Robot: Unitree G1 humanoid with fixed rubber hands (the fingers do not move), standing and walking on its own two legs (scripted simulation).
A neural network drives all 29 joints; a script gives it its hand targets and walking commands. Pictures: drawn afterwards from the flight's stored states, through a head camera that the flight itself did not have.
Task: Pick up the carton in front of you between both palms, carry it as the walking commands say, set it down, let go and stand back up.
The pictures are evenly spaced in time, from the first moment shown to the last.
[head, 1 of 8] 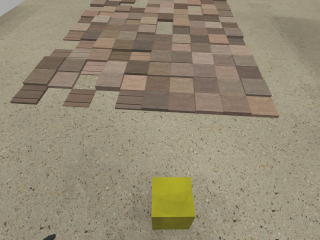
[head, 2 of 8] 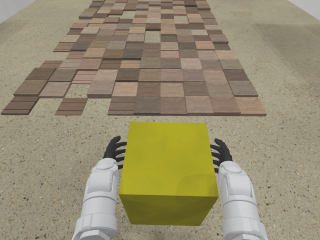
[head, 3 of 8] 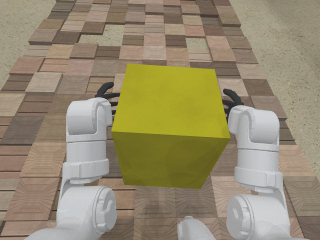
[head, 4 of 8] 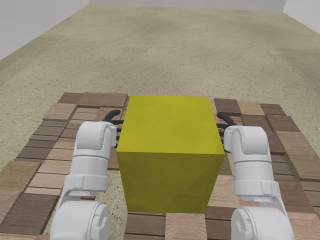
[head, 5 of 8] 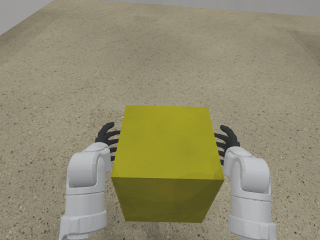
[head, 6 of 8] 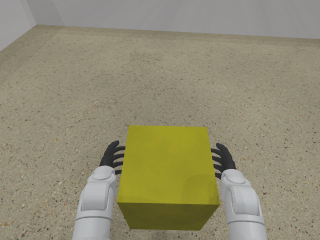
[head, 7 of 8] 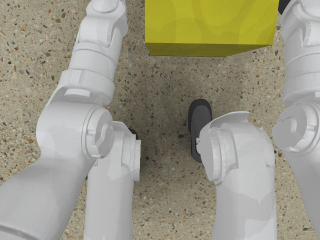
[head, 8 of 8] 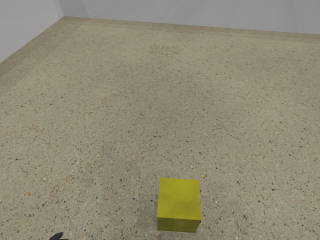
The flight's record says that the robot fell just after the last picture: no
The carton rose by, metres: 0.79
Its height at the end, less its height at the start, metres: +0.00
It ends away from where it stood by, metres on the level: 6.54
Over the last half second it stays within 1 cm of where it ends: yes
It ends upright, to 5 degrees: yes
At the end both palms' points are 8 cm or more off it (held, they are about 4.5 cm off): yes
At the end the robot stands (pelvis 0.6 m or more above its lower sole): yes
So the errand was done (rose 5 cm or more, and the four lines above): yes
